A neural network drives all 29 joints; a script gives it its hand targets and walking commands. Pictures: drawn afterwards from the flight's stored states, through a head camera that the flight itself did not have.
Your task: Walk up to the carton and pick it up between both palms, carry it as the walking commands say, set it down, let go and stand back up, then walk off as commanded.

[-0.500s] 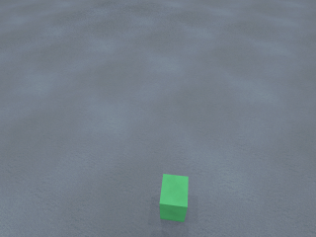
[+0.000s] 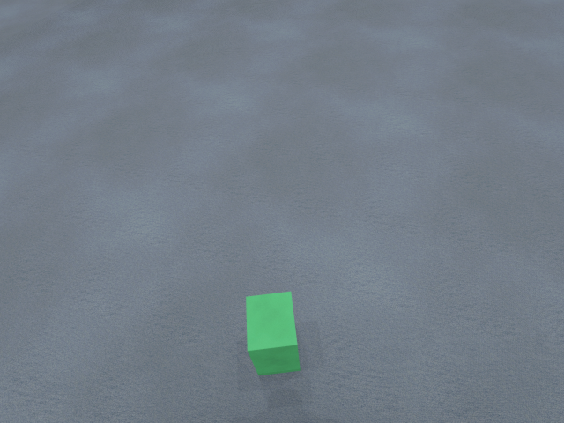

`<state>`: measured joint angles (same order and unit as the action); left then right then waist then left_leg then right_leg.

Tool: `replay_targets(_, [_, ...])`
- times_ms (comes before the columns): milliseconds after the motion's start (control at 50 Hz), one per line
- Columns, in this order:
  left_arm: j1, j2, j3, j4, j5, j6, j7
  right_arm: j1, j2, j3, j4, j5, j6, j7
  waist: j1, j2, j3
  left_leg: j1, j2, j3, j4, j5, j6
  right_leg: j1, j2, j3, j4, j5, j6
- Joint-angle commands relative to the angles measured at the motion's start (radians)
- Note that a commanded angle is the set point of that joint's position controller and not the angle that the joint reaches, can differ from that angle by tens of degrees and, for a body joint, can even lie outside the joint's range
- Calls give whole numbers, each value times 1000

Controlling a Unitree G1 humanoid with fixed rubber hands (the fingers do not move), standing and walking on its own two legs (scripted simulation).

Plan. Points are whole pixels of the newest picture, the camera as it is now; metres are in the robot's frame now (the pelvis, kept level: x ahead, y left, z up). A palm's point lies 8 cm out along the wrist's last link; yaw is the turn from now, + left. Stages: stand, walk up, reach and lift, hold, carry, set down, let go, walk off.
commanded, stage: walk off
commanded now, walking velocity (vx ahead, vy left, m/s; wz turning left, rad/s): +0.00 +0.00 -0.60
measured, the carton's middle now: (274, 335) +0.48 +0.12 -0.63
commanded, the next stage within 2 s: none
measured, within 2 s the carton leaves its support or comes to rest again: neither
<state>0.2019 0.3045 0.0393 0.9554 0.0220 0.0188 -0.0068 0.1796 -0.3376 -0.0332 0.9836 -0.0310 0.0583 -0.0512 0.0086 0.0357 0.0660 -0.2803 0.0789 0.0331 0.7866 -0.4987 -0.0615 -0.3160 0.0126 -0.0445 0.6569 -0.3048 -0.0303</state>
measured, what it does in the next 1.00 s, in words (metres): steps on the spot, turning right: left foot, then right foot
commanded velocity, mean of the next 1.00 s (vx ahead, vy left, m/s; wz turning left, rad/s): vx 0.00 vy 0.00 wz -0.60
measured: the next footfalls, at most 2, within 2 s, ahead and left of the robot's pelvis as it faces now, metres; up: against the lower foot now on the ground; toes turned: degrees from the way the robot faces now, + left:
left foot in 0.50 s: +0.07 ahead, +0.13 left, +0.00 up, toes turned -18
right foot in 0.94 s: -0.03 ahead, -0.10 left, +0.00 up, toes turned -39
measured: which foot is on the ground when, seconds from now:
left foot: up 0.00-0.48, down 0.50-0.94, up 0.96-1.00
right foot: down 0.00-0.50, up 0.52-0.92, down 0.94-1.00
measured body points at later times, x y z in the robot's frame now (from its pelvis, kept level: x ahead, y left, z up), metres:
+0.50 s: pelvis +0.00 +0.03 +0.02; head +0.04 +0.03 +0.46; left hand +0.14 +0.29 -0.12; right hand +0.07 -0.28 -0.10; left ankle +0.03 +0.14 -0.72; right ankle +0.01 -0.08 -0.72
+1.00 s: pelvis -0.01 +0.00 +0.00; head +0.02 -0.04 +0.45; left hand +0.28 +0.13 -0.10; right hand -0.14 -0.26 -0.13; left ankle +0.03 +0.14 -0.69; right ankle -0.06 -0.07 -0.72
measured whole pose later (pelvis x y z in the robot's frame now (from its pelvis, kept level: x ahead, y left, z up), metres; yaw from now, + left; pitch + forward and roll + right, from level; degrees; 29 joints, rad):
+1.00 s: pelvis -0.01 +0.00 +0.00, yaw -36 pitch +1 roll +0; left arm 0.12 0.27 0.06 0.75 0.02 0.04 -0.03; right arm 0.29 -0.31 -0.07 0.81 -0.03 0.05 -0.02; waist -0.04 0.06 0.08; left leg -0.32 0.15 0.15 0.87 -0.52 -0.07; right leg -0.30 0.02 -0.07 0.60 -0.31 -0.04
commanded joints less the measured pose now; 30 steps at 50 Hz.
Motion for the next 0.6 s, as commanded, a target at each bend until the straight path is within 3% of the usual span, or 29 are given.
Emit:
replay_targets(0, [167,251,56,-28,5,-10,2,-73,-84,-14,-110,12,7,-9,60,-199,-105,-273,-40,-97,396,-138,6,194,-395,541,-336,587,-194])
replay_targets(20, [92,214,50,-48,-2,-6,8,-68,-69,-11,-104,15,4,-5,26,-141,-51,-288,-7,-97,400,-38,9,156,-338,458,-338,472,-174])
replay_targets(40, [32,186,47,-71,-7,0,15,-56,-75,-15,-98,11,-3,1,-2,-134,-46,-280,10,-97,363,40,8,157,-271,401,-345,386,-137])
replay_targets(60, [12,161,41,-84,-11,3,21,-40,-82,-17,-89,1,-6,7,-6,-158,-59,-261,7,-78,352,76,0,157,-237,361,-341,430,-127])
replay_targets(120, [60,145,39,-85,-11,-2,21,-18,-61,-21,-87,6,-3,17,-3,-136,-108,-224,-15,-60,308,108,-20,185,-211,324,-318,518,-118])
replay_targets(220, [100,159,54,-91,-5,6,28,-71,-34,-17,-127,13,2,12,24,-167,-79,-242,-45,-57,150,87,-39,191,-203,405,-346,322,-141])
replay_targets(300, [101,171,67,-105,1,12,25,-92,-28,-15,-155,18,-7,10,33,-178,-91,-187,-69,-69,41,75,-28,169,-205,475,-342,292,-151])
replay_targets(400, [53,168,77,-128,1,20,20,-53,-27,-15,-169,28,-27,5,10,-203,-113,-45,-111,-75,-141,86,-11,136,-175,538,-314,380,-123])
replay_targets(440, [26,159,76,-137,-6,26,19,5,-29,-16,-161,33,-38,-1,-23,-184,-115,70,-116,-65,-346,178,-9,99,-140,541,-277,344,-74])
replay_targets(460, [27,147,71,-144,-15,24,19,40,-48,-22,-157,28,-47,-7,-38,-156,-119,184,-73,-70,-471,254,-5,27,-106,516,-245,237,-29])
replay_targets(480, [61,105,65,-150,-21,21,18,47,-116,-34,-167,13,-51,-15,-21,-3,-129,292,114,-232,-577,186,31,-97,-21,426,-114,9,24])
replay_targets(500, [91,34,51,-170,-20,15,26,-25,-203,-47,-209,8,-46,-14,8,189,-124,303,365,-466,-615,182,120,-274,118,216,126,-238,63])
replay_targets(520, [39,115,67,-172,20,18,29,-22,-182,-46,-209,3,-40,-9,-25,124,-82,131,394,-434,-586,290,206,-240,48,180,308,-268,69])
replay_targets(540, [42,128,76,-164,21,22,22,-45,-100,-22,-213,5,-43,-3,6,62,-49,66,327,-353,-578,336,211,-214,22,189,396,-217,71])
replay_targets(560, [82,113,78,-147,17,28,12,-83,-61,-11,-220,9,-45,1,39,60,-21,36,255,-244,-562,376,182,-208,19,170,460,-159,78])
replay_targets(580, [114,114,81,-130,14,36,0,-101,-44,-8,-234,8,-47,1,50,94,-30,57,199,-166,-543,409,159,-213,14,146,511,-112,90])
